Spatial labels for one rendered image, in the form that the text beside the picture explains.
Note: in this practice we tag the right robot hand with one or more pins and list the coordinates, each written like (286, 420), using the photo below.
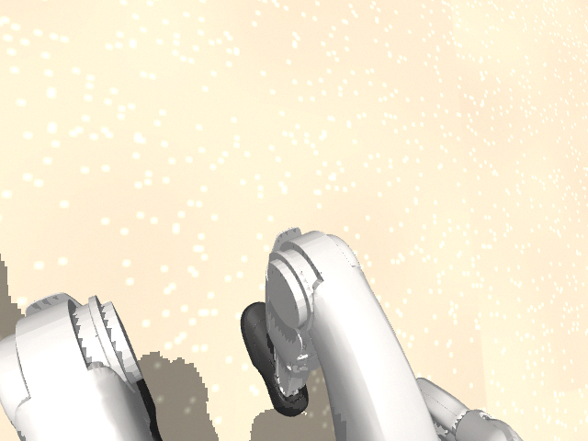
(445, 409)

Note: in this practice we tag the right robot arm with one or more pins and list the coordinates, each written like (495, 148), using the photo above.
(476, 425)

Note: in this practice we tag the right robot foot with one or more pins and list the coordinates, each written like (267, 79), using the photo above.
(261, 352)

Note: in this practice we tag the left robot foot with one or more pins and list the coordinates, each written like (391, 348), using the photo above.
(150, 407)

